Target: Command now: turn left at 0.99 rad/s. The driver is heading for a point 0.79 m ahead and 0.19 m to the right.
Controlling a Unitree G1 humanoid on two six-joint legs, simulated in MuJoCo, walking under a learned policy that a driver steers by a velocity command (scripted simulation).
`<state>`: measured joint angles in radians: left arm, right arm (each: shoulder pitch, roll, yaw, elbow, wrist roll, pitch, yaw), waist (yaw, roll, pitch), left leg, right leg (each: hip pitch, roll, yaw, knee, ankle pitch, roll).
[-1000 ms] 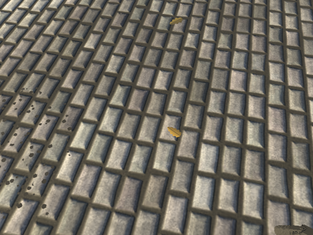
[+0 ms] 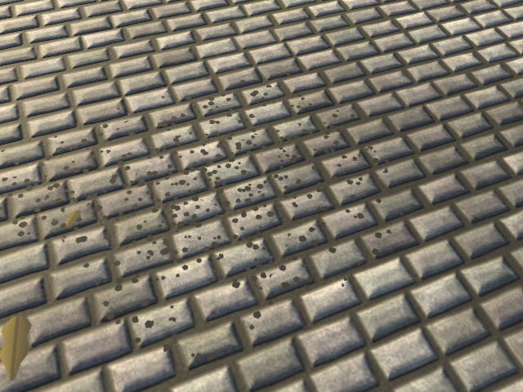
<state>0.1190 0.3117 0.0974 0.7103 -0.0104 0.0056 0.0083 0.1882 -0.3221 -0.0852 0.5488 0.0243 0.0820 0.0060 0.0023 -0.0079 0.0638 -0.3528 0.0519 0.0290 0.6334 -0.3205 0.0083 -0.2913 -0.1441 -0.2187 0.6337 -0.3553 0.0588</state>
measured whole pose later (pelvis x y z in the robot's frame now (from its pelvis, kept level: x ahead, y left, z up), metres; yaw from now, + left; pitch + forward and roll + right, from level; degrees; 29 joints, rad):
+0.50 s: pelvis +0.04 -0.01 +0.00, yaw +0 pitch +2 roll +1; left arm 0.23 0.30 0.07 0.69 -0.03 0.03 -0.02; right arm 0.10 -0.25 -0.04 0.65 0.00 0.03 -0.04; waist 0.03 0.03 0.02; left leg -0.27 0.01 0.06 0.60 -0.36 0.01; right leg -0.31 -0.02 -0.06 0.65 -0.33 -0.01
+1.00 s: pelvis +0.25 -0.03 +0.00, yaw -27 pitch +4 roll +1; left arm 0.41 0.34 0.09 0.74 0.00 -0.02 -0.02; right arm 0.09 -0.30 -0.03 0.65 -0.05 -0.06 0.00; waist 0.06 -0.02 -0.02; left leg -0.41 -0.02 -0.01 0.59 -0.24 -0.01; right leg -0.22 0.09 0.24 0.92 -0.47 -0.09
